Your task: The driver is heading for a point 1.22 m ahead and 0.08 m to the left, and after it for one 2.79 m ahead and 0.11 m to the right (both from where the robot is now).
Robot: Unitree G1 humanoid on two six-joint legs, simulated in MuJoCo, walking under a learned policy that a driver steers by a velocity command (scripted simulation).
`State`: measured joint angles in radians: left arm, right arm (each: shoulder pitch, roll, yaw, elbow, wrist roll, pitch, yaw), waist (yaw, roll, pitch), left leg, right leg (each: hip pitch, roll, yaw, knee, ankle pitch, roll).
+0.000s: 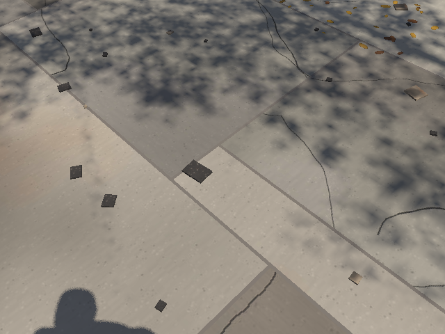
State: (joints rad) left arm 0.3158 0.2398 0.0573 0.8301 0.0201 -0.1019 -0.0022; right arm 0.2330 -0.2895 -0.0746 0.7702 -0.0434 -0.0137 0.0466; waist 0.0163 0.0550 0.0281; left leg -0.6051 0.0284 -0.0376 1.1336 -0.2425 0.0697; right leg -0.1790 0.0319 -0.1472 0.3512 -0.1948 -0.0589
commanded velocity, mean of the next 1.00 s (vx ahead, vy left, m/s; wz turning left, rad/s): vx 0.50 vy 0.00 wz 0.28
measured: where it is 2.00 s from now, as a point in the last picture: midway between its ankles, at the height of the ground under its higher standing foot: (200, 185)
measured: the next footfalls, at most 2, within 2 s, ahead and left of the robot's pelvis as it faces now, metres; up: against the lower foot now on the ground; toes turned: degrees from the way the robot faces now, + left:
left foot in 0.30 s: +0.30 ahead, +0.13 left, +0.00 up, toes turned +15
right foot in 0.84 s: +0.66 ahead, +0.07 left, +0.00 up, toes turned +14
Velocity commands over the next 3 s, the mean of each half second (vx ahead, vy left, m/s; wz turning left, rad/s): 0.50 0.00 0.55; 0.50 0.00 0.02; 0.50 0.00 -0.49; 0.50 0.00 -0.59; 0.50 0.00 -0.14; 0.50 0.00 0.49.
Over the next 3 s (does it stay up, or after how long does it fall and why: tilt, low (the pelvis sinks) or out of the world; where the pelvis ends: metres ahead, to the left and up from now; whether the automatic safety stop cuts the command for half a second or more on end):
stays up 1.59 -0.09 -0.02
